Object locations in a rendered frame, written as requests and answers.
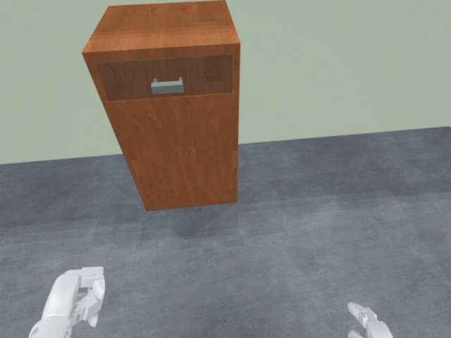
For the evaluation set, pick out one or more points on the robot left forearm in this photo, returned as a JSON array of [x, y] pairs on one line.
[[52, 327]]

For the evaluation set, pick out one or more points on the right robot hand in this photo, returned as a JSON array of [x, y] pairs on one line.
[[368, 319]]

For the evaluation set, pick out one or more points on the drawer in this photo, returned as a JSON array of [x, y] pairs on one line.
[[132, 79]]

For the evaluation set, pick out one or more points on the cabinet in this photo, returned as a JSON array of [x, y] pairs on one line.
[[181, 150]]

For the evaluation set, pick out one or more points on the handle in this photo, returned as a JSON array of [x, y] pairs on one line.
[[167, 87]]

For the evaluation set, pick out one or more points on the left robot hand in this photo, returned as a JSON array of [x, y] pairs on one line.
[[65, 301]]

